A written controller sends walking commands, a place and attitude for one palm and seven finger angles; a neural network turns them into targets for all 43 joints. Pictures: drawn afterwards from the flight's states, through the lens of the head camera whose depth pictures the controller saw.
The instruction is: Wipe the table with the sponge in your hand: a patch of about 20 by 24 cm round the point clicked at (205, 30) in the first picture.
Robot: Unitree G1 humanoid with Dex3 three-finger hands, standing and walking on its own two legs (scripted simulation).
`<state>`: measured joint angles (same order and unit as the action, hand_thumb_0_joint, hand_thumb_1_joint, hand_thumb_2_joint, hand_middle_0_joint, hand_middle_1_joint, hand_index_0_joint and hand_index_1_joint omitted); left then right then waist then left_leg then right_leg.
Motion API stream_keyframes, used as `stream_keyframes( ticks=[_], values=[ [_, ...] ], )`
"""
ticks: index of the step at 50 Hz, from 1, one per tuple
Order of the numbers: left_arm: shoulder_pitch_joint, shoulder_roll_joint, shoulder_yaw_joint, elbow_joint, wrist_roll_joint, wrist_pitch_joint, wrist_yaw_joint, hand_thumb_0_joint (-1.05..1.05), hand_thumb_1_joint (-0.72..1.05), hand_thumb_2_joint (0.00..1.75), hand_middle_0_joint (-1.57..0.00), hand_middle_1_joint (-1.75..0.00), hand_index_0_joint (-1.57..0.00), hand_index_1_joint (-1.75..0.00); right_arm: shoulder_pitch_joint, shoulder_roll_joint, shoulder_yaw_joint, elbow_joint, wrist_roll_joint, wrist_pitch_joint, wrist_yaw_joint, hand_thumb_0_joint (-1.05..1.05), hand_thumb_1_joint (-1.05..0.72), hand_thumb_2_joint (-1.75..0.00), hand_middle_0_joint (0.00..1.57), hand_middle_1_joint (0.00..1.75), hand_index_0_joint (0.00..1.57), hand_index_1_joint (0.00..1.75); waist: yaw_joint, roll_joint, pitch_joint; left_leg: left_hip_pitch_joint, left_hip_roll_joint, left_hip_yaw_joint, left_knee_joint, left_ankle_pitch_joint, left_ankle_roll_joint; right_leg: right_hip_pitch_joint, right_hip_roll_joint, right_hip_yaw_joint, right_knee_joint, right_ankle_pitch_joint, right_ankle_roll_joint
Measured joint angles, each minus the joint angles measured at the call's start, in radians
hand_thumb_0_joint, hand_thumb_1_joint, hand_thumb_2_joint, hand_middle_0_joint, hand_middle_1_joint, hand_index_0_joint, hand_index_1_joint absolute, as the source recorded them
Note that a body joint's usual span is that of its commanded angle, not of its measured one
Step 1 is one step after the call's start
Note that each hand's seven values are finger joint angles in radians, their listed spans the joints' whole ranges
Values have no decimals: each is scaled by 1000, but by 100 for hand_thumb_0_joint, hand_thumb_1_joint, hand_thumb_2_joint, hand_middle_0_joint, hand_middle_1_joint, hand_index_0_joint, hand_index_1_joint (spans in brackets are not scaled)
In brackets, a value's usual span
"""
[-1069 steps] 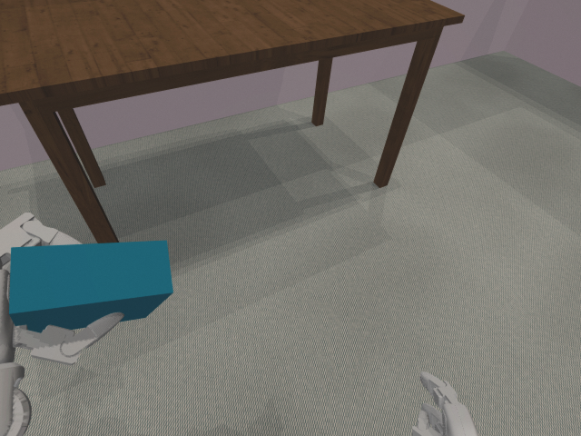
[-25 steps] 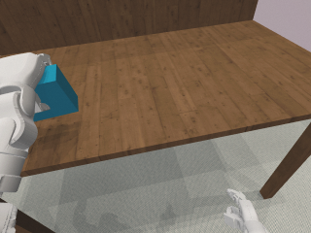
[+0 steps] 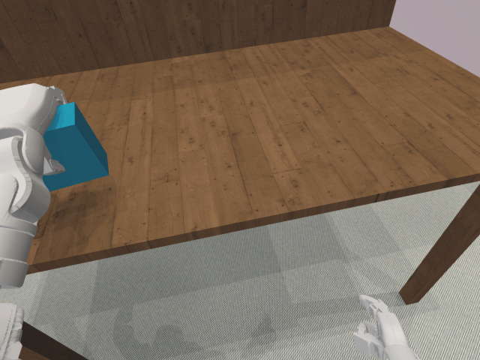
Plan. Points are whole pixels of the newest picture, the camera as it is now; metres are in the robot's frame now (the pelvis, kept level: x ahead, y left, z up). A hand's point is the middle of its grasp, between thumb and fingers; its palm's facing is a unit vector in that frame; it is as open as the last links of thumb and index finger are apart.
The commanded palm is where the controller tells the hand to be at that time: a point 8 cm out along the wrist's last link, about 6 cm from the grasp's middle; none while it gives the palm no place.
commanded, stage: lower the sponge onto the table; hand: left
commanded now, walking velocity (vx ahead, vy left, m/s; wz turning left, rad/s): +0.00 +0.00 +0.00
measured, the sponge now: (57, 160) +0.34 +0.35 +0.18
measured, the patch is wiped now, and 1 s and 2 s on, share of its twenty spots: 0.00 0.00 0.00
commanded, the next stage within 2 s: wipe forward along the first lane in 1.54 s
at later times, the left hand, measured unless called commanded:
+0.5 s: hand (46, 151) +0.33 +0.35 +0.21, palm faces +0.10 +0.04 -0.99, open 9.5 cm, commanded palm +0.29 +0.33 +0.26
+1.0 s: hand (47, 174) +0.31 +0.35 +0.18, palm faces +0.05 +0.02 -1.00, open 9.5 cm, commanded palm +0.28 +0.33 +0.24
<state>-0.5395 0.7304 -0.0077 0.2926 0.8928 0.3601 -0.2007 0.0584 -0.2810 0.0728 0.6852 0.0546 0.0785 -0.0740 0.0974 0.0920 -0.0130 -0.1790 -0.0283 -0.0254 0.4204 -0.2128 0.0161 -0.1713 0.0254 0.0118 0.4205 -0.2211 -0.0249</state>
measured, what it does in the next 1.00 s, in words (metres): stands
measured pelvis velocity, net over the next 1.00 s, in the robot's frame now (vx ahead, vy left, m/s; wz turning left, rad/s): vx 0.00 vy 0.00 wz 0.01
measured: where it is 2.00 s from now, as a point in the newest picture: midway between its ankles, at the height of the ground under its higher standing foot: outside the picture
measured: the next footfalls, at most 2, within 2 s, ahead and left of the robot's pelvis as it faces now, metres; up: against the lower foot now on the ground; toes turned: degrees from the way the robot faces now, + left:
none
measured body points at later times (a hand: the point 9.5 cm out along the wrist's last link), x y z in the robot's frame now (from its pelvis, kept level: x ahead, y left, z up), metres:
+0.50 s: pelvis +0.00 +0.01 +0.00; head +0.00 -0.03 +0.45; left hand +0.32 +0.35 +0.26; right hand +0.23 -0.20 -0.10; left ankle +0.01 +0.11 -0.74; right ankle +0.00 -0.11 -0.74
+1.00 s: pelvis +0.00 +0.00 +0.00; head +0.00 -0.03 +0.45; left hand +0.30 +0.35 +0.23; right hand +0.24 -0.20 -0.10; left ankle +0.01 +0.11 -0.74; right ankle +0.00 -0.11 -0.74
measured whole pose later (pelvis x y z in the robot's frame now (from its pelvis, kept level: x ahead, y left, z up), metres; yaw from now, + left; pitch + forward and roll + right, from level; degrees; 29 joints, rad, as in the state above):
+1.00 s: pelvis +0.00 +0.00 +0.00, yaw +1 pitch -1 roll +0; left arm -0.39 0.67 -0.04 0.20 0.90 0.45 -0.19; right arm 0.04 -0.28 0.07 0.68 0.06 0.10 -0.06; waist 0.12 0.10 -0.01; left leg -0.19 -0.04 -0.03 0.42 -0.21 0.03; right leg -0.18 0.02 0.01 0.42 -0.23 -0.02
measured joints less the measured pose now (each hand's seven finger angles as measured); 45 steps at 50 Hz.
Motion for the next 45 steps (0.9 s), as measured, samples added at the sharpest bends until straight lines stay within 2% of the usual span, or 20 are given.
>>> stream_keyframes(
  ticks=[3,5,7,10,13,16,19,22,25,28,30,33,37,39,42,45],
  values=[
    [29,11,2,3,12,73,-73,0,-44,104,-78,-138,-79,-138,0,-14,-4,-21,6,16,6,1,-91,-90,20,30,20,30,-9,16,-5,-15,-3,3,1,2,5,-16,-3,2,4,0,4],
    [63,7,-11,-19,11,80,-122,0,-44,104,-78,-138,-79,-138,10,-23,-7,-32,9,17,3,1,-91,-90,20,30,20,30,-12,22,-7,-21,-7,-1,7,-1,8,-22,-7,-2,12,-6,7],
    [110,0,-19,-62,1,50,-166,0,-44,104,-78,-138,-79,-138,18,-29,-8,-37,8,15,-5,1,-91,-90,20,30,20,30,-13,21,-6,-24,-11,-5,15,-6,11,-23,-11,-6,21,-13,10],
    [161,-11,-33,-126,-15,-50,-199,-1,-44,104,-78,-138,-79,-138,35,-28,-5,-42,1,1,-27,1,-91,-90,20,30,20,30,-8,7,0,-21,-15,-12,30,-16,13,-16,-14,-13,34,-26,10],
    [196,-14,-29,-196,-25,-159,-167,-1,-45,104,-79,-138,-79,-138,45,-16,-6,-43,-9,-19,-42,1,-91,-90,20,30,20,30,2,-11,13,-8,-12,-13,37,-25,11,-1,-11,-14,34,-31,6],
    [185,-20,-18,-213,-31,-216,-81,0,-45,104,-79,-138,-79,-138,47,-1,-12,-35,-14,-32,-41,1,-91,-90,20,30,20,30,11,-20,18,-1,-8,-13,37,-27,8,11,-7,-14,24,-27,5],
    [133,-21,-4,-167,-26,-185,-3,0,-45,103,-79,-138,-80,-138,31,7,-11,-20,-10,-26,-23,1,-91,-90,20,30,20,30,18,-21,20,0,-5,-8,29,-22,6,11,-4,-8,13,-18,4],
    [78,-21,9,-92,-11,-94,28,0,-45,104,-79,-138,-79,-138,9,9,-6,-7,-6,-7,-3,1,-91,-90,20,30,20,30,16,-15,15,-7,-5,-3,16,-12,6,1,-5,-4,3,-8,6],
    [49,-22,-6,-41,6,15,-3,0,-45,104,-79,-138,-79,-138,0,3,-4,-9,0,8,6,1,-91,-90,20,30,20,30,11,0,6,-17,-9,-2,7,-4,10,-9,-9,-3,-4,-2,10],
    [67,-28,-32,-44,12,69,-73,0,-45,104,-78,-138,-79,-138,0,-7,-3,-21,7,13,6,1,-91,-90,20,30,20,30,4,14,-3,-26,-15,-4,6,-1,17,-18,-15,-5,-3,-2,15],
    [94,-37,-54,-65,13,62,-118,0,-45,104,-78,-138,-79,-138,4,-11,-2,-29,8,11,1,1,-91,-90,20,30,20,30,-1,18,-8,-29,-20,-7,9,-3,20,-21,-19,-8,4,-7,18],
    [162,-50,-65,-150,1,-12,-155,-1,-45,104,-78,-138,-79,-138,15,-10,0,-43,2,-1,-10,1,-91,-90,20,30,20,30,-2,12,-9,-26,-22,-6,16,-11,23,-19,-22,-7,14,-17,20],
    [245,-69,-53,-268,-20,-137,-109,-1,-45,104,-79,-138,-79,-138,26,4,-2,-49,-13,-16,-17,1,-91,-90,20,30,20,30,3,-5,-2,-6,-20,-1,21,-22,21,-2,-19,-2,19,-26,17],
    [258,-69,-43,-293,-20,-164,-56,0,-45,104,-79,-138,-79,-138,27,11,-4,-46,-18,-18,-12,1,-91,-90,20,30,20,30,10,-13,2,1,-16,3,20,-23,17,4,-15,2,18,-26,14],
    [245,-71,-20,-279,-21,-142,27,0,-45,104,-79,-138,-80,-138,15,15,-7,-30,-17,-7,5,1,-91,-90,20,30,20,30,23,-17,10,8,-9,7,14,-20,12,9,-9,7,10,-18,9],
    [207,-66,-8,-215,-6,-59,73,0,-45,104,-79,-138,-79,-138,-1,11,-4,-12,-14,9,18,1,-91,-90,20,30,20,30,30,-12,10,6,-6,9,8,-14,9,6,-6,9,6,-12,7]
  ],
)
